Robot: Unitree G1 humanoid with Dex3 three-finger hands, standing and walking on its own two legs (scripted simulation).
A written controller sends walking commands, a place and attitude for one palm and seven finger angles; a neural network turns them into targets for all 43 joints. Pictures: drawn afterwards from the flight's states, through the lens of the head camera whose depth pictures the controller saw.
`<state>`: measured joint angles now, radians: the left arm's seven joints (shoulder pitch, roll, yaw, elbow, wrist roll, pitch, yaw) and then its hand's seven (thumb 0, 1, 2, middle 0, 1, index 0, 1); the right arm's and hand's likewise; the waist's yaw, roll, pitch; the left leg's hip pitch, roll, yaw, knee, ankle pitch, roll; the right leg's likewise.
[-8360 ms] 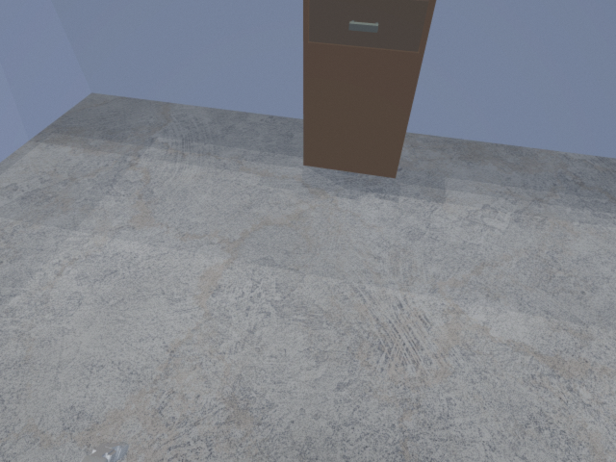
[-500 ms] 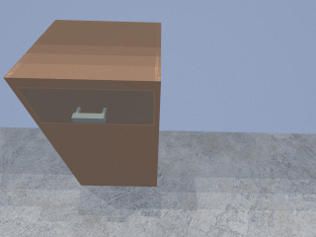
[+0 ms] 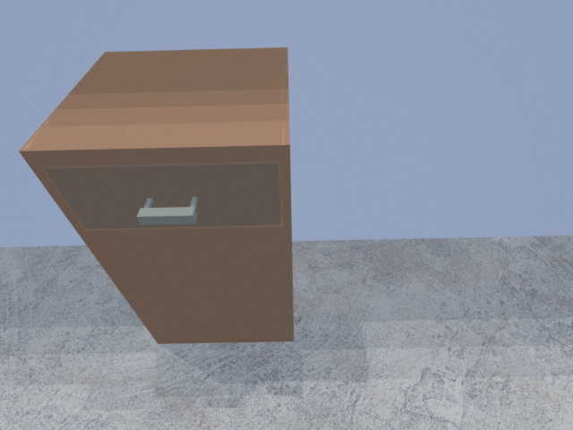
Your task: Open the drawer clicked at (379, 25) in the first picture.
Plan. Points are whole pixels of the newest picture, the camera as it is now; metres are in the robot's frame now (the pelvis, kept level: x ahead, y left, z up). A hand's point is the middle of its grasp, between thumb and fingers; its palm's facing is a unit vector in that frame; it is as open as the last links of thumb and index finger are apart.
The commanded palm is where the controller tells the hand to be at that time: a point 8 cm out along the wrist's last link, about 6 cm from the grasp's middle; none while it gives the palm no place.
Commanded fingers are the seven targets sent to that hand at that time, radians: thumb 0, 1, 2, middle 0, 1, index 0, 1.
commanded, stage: look again from close up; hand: left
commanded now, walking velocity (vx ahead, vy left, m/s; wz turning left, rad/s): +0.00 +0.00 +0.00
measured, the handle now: (169, 208) +0.53 +0.28 -0.03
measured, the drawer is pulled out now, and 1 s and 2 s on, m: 0.00 0.00 0.00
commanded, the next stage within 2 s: shuffle to correct the standing spot in 0.08 s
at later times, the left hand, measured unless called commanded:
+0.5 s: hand out of the picture -0.01 +0.17 -0.18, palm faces +0.10 -0.98 -0.19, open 7.4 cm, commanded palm none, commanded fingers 0.00 0.90 0.90 -0.20 -0.30 -0.20 -0.30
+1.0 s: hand out of the picture +0.02 +0.18 -0.18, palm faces +0.04 -0.98 -0.21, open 7.3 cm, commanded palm none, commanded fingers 0.00 0.90 0.90 -0.20 -0.30 -0.20 -0.30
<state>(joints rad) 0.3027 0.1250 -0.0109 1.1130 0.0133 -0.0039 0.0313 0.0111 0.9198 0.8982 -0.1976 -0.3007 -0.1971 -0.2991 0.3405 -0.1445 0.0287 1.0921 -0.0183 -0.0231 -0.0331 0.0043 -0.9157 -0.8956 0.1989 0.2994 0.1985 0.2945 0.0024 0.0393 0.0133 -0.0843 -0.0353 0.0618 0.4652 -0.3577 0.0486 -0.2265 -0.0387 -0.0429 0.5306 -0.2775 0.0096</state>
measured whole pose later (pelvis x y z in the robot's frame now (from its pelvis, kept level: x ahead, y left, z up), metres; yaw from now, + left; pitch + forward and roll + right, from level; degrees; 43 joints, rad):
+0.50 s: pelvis +0.00 +0.00 -0.01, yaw +2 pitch +0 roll +0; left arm 0.31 0.12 0.03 1.09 0.02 0.00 0.03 0.01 0.91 0.90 -0.20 -0.30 -0.20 -0.30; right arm 0.34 -0.15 0.00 1.10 -0.02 0.01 -0.03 0.00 -0.91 -0.90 0.20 0.30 0.20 0.29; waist 0.02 0.00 0.03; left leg -0.14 -0.04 0.04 0.54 -0.40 0.05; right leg -0.27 -0.05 -0.06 0.59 -0.32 0.01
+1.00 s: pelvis +0.01 +0.01 +0.00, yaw +1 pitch -1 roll -1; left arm 0.27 0.15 0.00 1.06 0.02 -0.03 0.06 0.01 0.94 0.90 -0.20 -0.30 -0.20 -0.30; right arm 0.31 -0.15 0.00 1.06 -0.01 -0.01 -0.03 0.02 -0.93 -0.90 0.20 0.30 0.20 0.29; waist -0.01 0.02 0.05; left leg -0.17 -0.02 0.03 0.56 -0.38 0.04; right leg -0.23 -0.01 -0.07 0.55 -0.30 -0.01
